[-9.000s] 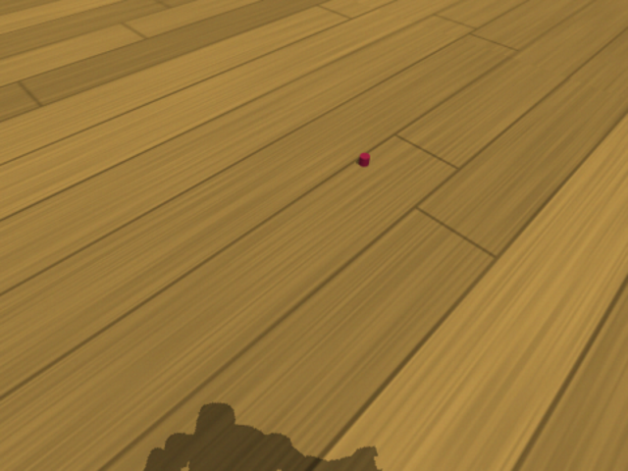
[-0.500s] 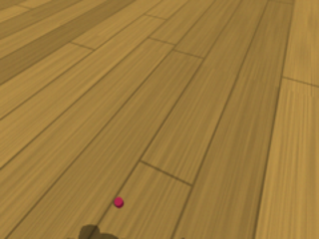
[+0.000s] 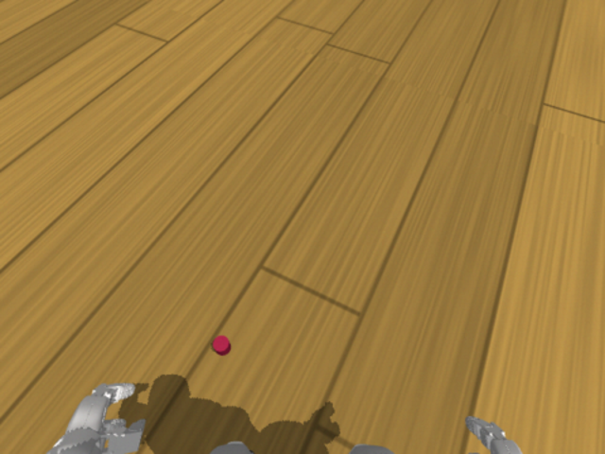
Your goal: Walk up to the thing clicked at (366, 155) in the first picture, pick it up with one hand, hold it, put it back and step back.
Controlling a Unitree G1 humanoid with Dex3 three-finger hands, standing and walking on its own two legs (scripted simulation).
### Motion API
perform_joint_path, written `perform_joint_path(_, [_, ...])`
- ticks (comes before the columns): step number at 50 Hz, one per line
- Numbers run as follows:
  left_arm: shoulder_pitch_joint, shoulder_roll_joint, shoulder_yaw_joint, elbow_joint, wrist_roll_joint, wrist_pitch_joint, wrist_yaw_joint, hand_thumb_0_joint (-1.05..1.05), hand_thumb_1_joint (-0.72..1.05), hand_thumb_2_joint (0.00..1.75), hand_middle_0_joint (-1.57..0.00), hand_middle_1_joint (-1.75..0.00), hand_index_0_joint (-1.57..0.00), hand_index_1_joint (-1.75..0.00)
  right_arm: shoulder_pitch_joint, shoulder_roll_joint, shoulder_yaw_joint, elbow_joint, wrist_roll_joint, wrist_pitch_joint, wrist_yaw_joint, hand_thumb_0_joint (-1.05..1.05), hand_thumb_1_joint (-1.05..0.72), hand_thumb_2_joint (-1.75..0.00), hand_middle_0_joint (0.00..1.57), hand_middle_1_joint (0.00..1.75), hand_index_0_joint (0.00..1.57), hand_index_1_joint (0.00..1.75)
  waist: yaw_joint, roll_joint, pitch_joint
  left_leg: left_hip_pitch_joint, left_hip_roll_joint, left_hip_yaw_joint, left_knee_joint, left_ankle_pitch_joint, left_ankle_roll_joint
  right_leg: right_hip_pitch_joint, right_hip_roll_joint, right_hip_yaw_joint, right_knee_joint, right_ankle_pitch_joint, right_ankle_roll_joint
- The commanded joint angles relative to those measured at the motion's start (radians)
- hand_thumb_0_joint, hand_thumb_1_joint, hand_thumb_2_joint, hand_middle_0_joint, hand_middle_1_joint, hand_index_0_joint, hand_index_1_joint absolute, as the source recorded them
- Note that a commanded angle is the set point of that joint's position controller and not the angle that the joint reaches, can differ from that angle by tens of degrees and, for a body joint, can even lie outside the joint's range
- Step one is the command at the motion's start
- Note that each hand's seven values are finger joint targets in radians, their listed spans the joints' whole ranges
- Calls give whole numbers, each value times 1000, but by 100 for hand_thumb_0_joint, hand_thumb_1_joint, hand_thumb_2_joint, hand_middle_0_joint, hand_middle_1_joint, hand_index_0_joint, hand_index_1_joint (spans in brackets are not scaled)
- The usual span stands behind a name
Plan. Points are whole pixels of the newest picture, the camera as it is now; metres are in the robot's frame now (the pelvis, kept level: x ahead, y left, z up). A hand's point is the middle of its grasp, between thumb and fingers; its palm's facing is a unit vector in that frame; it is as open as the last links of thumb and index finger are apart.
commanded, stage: rise first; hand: left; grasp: from above
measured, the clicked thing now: (222, 345) +0.45 +0.24 -0.74
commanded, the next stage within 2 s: none
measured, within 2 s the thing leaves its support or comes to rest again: neither
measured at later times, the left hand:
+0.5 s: hand (132, 452) +0.14 +0.26 -0.21, palm faces -0.18 -0.87 -0.47, open 13.9 cm
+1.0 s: hand (156, 413) +0.21 +0.29 -0.37, palm faces -0.43 -0.54 -0.72, open 14.0 cm
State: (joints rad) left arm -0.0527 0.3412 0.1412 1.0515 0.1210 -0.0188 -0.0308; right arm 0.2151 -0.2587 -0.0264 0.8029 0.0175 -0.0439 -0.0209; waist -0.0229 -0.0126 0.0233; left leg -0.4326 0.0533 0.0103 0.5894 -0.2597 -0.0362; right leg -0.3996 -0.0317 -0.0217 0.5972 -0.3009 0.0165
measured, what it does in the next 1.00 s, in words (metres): lowers itself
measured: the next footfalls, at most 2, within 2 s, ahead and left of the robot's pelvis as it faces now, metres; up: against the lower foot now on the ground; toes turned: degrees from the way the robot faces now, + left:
none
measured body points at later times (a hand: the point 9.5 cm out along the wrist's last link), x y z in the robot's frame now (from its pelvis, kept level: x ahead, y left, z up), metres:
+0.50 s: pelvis +0.00 +0.01 -0.07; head +0.10 +0.03 +0.37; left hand +0.15 +0.31 -0.18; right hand +0.17 -0.24 -0.16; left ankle +0.02 +0.14 -0.73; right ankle +0.00 -0.13 -0.73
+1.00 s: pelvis -0.04 +0.01 -0.22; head +0.14 +0.02 +0.19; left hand +0.23 +0.31 -0.32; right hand +0.17 -0.25 -0.33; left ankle +0.02 +0.14 -0.73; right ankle +0.00 -0.13 -0.73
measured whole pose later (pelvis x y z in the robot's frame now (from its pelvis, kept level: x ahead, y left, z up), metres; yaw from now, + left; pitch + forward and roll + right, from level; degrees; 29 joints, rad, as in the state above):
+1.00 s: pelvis -0.04 +0.01 -0.22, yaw -1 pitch +32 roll -2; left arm -0.10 0.44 0.12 0.65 0.65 -0.05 0.09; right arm 0.06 -0.28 -0.06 0.61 -0.01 -0.18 0.04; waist -0.02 0.01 -0.19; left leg -1.63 0.05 -0.06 1.73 -0.66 -0.03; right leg -1.57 -0.03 -0.01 1.72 -0.71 0.03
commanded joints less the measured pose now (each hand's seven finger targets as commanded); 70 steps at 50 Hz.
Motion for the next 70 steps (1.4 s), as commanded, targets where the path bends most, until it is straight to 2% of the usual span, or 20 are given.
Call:
perform_joint_path(1, [89, 190, 66, -173, 44, 37, 22, 0, -22, 93, -14, -101, -16, -100, 26, -164, -73, -176, 12, -26, -4, 0, -91, -90, 20, 30, 20, 30, 38, 60, -261, 62, -68, 28, 3, 161, 31, 33, 32, -15, -18, 169, -33])
perform_joint_path(3, [109, 167, 58, -187, 52, 76, 32, 0, -38, 95, -13, -102, -13, -102, 16, -156, -71, -202, 9, -28, -1, 0, -89, -90, 20, 30, 20, 30, 18, 18, -250, 23, -60, 22, 41, 151, 34, -9, 38, -23, 17, 153, -29])
perform_joint_path(6, [62, 165, 53, -272, 68, 94, 38, 0, -52, 97, -13, -103, -12, -104, 3, -151, -73, -237, 4, -45, 4, 0, -89, -90, 20, 30, 20, 30, 10, 27, -229, -58, -52, 14, 113, 86, 31, -110, 37, -25, 87, 84, -29])
perform_joint_path(7, [112, 158, 67, -252, 71, 99, 41, 0, -53, 97, -12, -103, -12, -104, 24, -145, -74, -226, 2, -47, 6, 0, -89, -90, 20, 30, 20, 30, 15, 16, -216, -87, -52, 16, 131, 46, 32, -138, 37, -23, 106, 43, -28])
perform_joint_path(10, [74, 169, 64, -423, 91, 86, 42, 0, -54, 98, -12, -103, -11, -104, 13, -138, -78, -276, -1, -70, 2, 0, -88, -90, 20, 30, 20, 30, 8, 44, -294, -116, -48, 10, 206, 65, 32, -184, 32, -18, 181, 65, -26])
perform_joint_path(14, [176, 149, 62, -471, 118, 111, 44, 0, -55, 100, -11, -104, -10, -106, 24, -133, -82, -283, -5, -85, -2, 0, -88, -89, 20, 30, 20, 30, -2, 47, -315, -171, -40, 3, 273, 59, 34, -246, 30, -13, 245, 62, -26])
perform_joint_path(15, [172, 149, 59, -567, 122, 112, 43, 0, -56, 101, -11, -104, -9, -106, 12, -134, -83, -312, -5, -92, -4, 0, -89, -90, 20, 30, 20, 30, 6, 71, -353, -157, -35, -2, 283, 73, 33, -254, 31, -16, 263, 71, -28])
perform_joint_path(26, [343, 140, 52, -701, 172, 181, 57, 0, -56, 100, -9, -106, -8, -106, -7, -118, -75, -347, -13, -124, 3, 0, -89, -90, 20, 30, 20, 30, -5, 75, -367, -318, -30, -16, 429, 26, 39, -391, 34, -19, 394, 26, -27])
perform_joint_path(31, [285, 158, 50, -758, 208, 175, 66, 0, -54, 98, -9, -107, -9, -106, -36, -126, -72, -375, -13, -144, 6, 0, -89, -90, 20, 30, 20, 30, -18, 84, -391, -392, -26, -32, 511, 32, 38, -498, 37, -25, 489, 18, -31])
perform_joint_path(38, [147, 179, 33, -653, 333, 77, 83, 0, -53, 98, -8, -106, -8, -106, -64, -137, -77, -353, -12, -176, 26, 0, -87, -89, 20, 30, 20, 30, -27, 69, -462, -602, -37, -37, 703, -80, 43, -722, 35, -15, 679, -66, -33])
perform_joint_path(39, [123, 207, 47, -647, 354, 59, 89, 0, -55, 100, -8, -105, -8, -106, -71, -145, -82, -344, -14, -180, 29, 0, -86, -89, 20, 30, 20, 30, -11, 92, -478, -625, -36, -39, 723, -94, 39, -756, 33, -12, 713, -82, -35])
perform_joint_path(41, [76, 212, 24, -619, 405, 22, 97, 0, -54, 100, -8, -106, -7, -106, -74, -158, -87, -324, -15, -185, 37, 0, -86, -89, 20, 30, 20, 30, -11, 122, -540, -639, -30, -53, 781, -54, 34, -845, 32, -16, 796, -69, -38])
perform_joint_path(47, [-79, 312, 62, -529, 538, -71, 155, 0, -56, 101, -7, -107, -6, -107, -79, -179, -105, -275, -18, -170, 58, 0, -88, -90, 20, 30, 20, 30, 16, 121, -685, -788, -35, -43, 959, -35, 42, -986, 38, -15, 953, -49, -40])
perform_joint_path(51, [-221, 350, 62, -451, 612, -96, 180, 0, -55, 101, -6, -106, -6, -106, -59, -188, -112, -233, -26, -150, 67, 0, -88, -90, 20, 30, 20, 30, 0, 98, -750, -883, -33, -35, 1077, -33, 49, -1051, 42, -21, 1031, -41, -37])
perform_joint_path(54, [-338, 411, 76, -394, 677, -122, 196, 0, -56, 102, -7, -105, -7, -105, -40, -194, -117, -208, -34, -133, 74, 0, -89, -90, 20, 30, 20, 30, 13, 73, -779, -975, -32, -26, 1155, -87, 55, -1093, 44, -21, 1075, -79, -34])
perform_joint_path(55, [-388, 405, 58, -378, 701, -134, 200, 0, -57, 103, -7, -103, -6, -104, -33, -193, -116, -203, -38, -129, 75, 0, -89, -90, 20, 30, 20, 30, -1, 79, -783, -1010, -33, -24, 1180, -121, 55, -1115, 45, -22, 1093, -103, -34])
perform_joint_path(57, [-462, 473, 85, -340, 734, -155, 213, 0, -56, 103, -7, -103, -7, -104, -30, -196, -118, -197, -41, -116, 76, 0, -89, -90, 20, 30, 20, 30, 13, 48, -792, -1093, -36, -12, 1218, -195, 59, -1112, 49, -20, 1103, -165, -31])
perform_joint_path(64, [-655, 553, 78, -209, 856, -197, 255, 0, -57, 104, -7, -103, -6, -104, 26, -204, -112, -124, -60, -64, 79, 0, -90, -90, 20, 30, 20, 30, -5, 108, -795, -1165, -37, -20, 1289, -326, 57, -1263, 60, -50, 1197, -316, -42])
perform_joint_path(66, [-769, 553, 57, -258, 878, -215, 268, 0, -56, 105, -7, -102, -6, -103, 27, -210, -113, -131, -66, -52, 82, 0, -90, -90, 20, 30, 20, 30, -27, 153, -802, -1156, -36, -38, 1294, -358, 54, -1327, 60, -68, 1232, -334, -46])
perform_joint_path(70, [-825, 558, 26, -148, 935, -224, 299, 0, -55, 103, -7, -100, -6, -101, 37, -221, -101, -107, -76, -23, 85, 0, -90, -90, 20, 30, 20, 30, -61, 176, -745, -1180, -35, -65, 1319, -400, 53, -1425, 59, -92, 1291, -353, -49])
